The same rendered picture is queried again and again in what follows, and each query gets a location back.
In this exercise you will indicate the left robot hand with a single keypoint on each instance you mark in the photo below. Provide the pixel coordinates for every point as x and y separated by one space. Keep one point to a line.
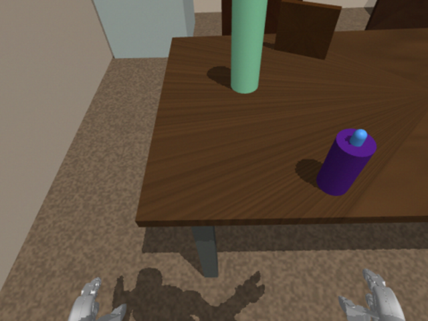
85 308

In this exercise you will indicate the table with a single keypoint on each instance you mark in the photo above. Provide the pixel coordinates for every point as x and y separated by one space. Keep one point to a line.
218 157

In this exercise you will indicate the right robot hand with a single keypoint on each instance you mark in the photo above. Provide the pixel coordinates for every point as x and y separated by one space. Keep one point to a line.
382 301

